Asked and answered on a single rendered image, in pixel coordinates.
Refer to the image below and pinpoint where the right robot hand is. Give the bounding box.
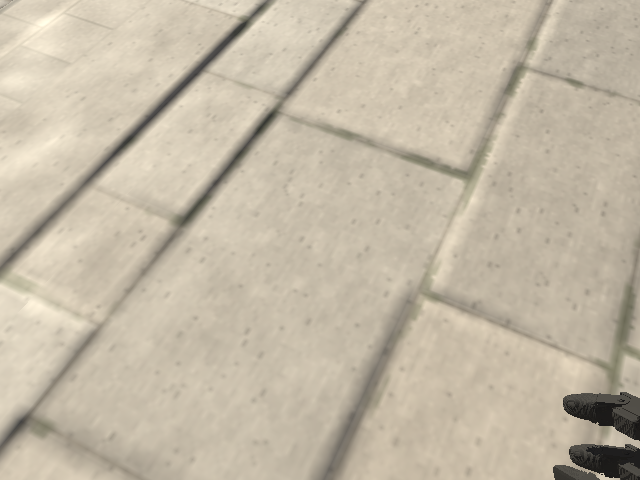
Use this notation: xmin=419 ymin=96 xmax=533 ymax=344
xmin=553 ymin=392 xmax=640 ymax=480

